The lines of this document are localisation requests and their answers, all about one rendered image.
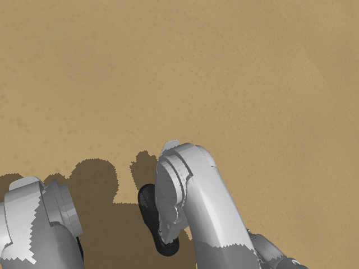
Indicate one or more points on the right robot hand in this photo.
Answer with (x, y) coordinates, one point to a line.
(266, 251)

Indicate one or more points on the right robot foot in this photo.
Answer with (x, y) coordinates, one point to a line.
(150, 215)

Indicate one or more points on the right robot arm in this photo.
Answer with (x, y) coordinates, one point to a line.
(290, 263)

